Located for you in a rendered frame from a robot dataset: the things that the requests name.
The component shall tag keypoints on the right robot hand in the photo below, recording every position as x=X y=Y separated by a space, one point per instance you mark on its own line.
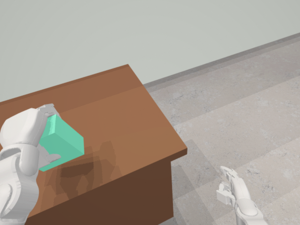
x=229 y=193

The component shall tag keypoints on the robot left forearm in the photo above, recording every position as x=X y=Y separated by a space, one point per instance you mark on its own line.
x=18 y=187

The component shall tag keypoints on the sponge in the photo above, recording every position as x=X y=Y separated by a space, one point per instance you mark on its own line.
x=59 y=138

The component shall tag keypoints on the table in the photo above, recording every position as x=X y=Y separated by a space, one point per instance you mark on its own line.
x=124 y=176

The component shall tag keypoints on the robot right forearm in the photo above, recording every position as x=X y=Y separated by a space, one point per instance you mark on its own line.
x=247 y=213

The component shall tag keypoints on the left robot hand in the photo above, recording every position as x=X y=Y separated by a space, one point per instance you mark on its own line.
x=27 y=127

